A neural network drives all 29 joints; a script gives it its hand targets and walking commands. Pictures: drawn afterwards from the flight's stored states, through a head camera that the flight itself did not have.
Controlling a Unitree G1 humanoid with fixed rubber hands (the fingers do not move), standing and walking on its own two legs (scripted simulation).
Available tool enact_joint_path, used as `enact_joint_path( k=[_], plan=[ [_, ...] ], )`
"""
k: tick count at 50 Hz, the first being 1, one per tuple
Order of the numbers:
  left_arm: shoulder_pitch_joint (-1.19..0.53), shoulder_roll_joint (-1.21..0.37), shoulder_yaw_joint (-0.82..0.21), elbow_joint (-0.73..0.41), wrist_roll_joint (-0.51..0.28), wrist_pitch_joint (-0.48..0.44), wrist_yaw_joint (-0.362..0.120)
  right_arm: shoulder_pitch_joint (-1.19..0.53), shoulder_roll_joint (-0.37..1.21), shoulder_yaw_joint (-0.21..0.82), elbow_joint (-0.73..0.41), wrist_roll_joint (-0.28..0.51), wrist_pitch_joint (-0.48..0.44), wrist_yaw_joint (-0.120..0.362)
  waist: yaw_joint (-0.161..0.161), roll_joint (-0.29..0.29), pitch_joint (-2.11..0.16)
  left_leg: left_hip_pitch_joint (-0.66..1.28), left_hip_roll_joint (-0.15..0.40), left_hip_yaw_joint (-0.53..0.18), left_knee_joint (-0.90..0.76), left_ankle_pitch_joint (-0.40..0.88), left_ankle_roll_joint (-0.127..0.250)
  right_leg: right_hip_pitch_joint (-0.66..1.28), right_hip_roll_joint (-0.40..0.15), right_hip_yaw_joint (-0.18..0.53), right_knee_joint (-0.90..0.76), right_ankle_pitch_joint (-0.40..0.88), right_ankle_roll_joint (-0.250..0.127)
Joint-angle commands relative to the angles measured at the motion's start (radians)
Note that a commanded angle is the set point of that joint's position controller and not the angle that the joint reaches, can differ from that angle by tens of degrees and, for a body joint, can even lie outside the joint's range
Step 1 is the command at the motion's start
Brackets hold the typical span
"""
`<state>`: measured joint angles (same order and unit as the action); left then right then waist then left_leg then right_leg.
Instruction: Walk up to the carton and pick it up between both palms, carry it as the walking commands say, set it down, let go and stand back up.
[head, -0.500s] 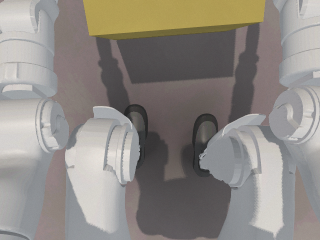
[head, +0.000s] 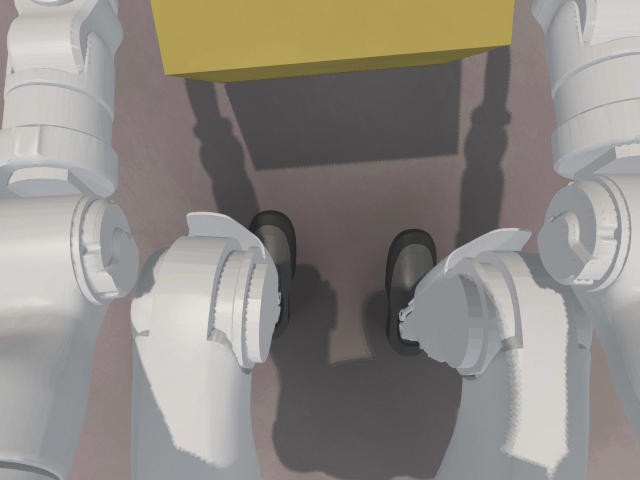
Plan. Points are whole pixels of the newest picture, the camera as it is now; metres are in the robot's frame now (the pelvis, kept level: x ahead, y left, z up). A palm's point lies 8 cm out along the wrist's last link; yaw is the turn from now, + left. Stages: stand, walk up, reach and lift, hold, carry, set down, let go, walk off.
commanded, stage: set down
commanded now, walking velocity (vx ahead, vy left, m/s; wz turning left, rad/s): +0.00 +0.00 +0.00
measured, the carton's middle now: out of the picture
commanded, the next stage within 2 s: let go in 1.98 s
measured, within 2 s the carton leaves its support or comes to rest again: neither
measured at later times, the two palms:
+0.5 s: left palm out of the picture +0.52 +0.29 -0.18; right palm out of the picture +0.56 -0.13 -0.19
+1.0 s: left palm out of the picture +0.52 +0.32 -0.06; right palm out of the picture +0.58 -0.13 -0.09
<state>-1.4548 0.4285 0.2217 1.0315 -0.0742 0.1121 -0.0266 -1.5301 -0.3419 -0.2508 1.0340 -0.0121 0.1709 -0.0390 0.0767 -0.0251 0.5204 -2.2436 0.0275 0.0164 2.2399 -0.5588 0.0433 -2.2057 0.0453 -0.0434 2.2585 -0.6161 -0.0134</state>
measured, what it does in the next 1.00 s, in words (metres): stands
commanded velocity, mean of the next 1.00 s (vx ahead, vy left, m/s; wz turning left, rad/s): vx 0.00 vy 0.00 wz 0.00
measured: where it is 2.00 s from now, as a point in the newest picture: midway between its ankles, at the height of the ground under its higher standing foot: (339, 304)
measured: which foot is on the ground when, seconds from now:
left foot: down 0.00-1.00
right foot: down 0.00-1.00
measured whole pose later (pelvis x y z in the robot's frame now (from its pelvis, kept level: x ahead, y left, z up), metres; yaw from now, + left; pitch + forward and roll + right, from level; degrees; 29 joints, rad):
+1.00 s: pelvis -0.01 +0.00 +0.03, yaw +1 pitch +27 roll +0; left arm -1.45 0.58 0.20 0.99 -0.27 0.25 0.02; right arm -1.47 -0.41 -0.16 0.89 0.10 0.29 -0.11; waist 0.09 0.00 0.52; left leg -2.05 0.02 0.05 2.14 -0.56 0.04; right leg -2.03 0.05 -0.01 2.18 -0.62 0.00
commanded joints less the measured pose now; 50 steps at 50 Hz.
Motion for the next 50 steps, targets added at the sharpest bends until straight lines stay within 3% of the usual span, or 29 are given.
enact_joint_path(
  k=[1,6,13,25,28,34,38,43,50],
  plan=[
    [-0.226,0.1,0.001,0.021,-0.037,-0.063,0.063,-0.225,-0.03,0.159,0.028,0.178,-0.069,-0.015,0.112,0.009,-1.176,0.64,-0.028,-0.02,-0.109,0.407,-0.048,0.46,0.007,0.045,-0.124,0.291,0.032],
    [-0.221,0.172,-0.025,0.061,-0.095,-0.08,0.086,-0.196,-0.105,0.158,0.074,0.193,-0.074,-0.052,0.078,0.046,-1.21,0.647,-0.019,-0.026,-0.108,0.408,-0.06,0.454,-0.006,0.05,-0.117,0.297,0.031],
    [-0.222,0.232,-0.005,0.068,-0.101,-0.088,0.091,-0.216,-0.187,0.147,0.036,0.194,-0.087,-0.064,0.082,0.046,-1.234,0.626,-0.008,-0.025,-0.101,0.416,-0.064,0.448,-0.015,0.052,-0.108,0.302,0.037],
    [-0.2,0.283,0.001,0.072,-0.119,-0.08,0.07,-0.191,-0.269,0.108,0.029,0.171,-0.085,-0.052,0.053,0.056,-1.215,0.629,0.006,-0.033,-0.098,0.413,-0.069,0.41,-0.029,0.037,-0.105,0.265,0.039],
    [-0.204,0.302,0.001,-0.007,-0.135,-0.075,0.071,-0.208,-0.283,0.105,-0.067,0.181,-0.084,-0.054,0.054,0.05,-1.353,0.704,0.005,-0.031,-0.103,0.465,-0.067,0.475,-0.026,0.031,-0.113,0.298,0.039],
    [-0.228,0.377,-0.015,-0.284,-0.194,-0.041,0.091,-0.238,-0.321,0.12,-0.36,0.237,-0.046,-0.081,0.067,0.037,-1.822,0.951,-0.007,0.002,-0.137,0.601,-0.053,0.714,-0.007,0.009,-0.146,0.409,0.034],
    [-0.219,0.403,-0.01,-0.345,-0.197,0.021,0.093,-0.205,-0.301,0.147,-0.368,0.263,0.029,-0.09,0.084,0.026,-1.853,0.952,-0.008,0.035,-0.2,0.482,-0.042,0.772,-0.004,0.002,-0.2,0.339,0.026],
    [-0.198,0.38,0.002,-0.27,-0.194,0.089,0.063,-0.227,-0.315,0.113,-0.386,0.217,0.084,-0.093,0.045,-0.026,-1.734,0.809,-0.017,0.05,-0.293,0.279,-0.035,0.833,-0.009,0.003,-0.286,0.243,0.021],
    [-0.231,0.383,0.001,-0.332,-0.2,0.128,0.038,-0.248,-0.306,0.094,-0.435,0.2,0.13,-0.091,0.028,-0.024,-1.799,0.887,-0.037,0.044,-0.377,0.307,-0.027,0.888,0.002,0.0,-0.37,0.264,0.018]
  ],
)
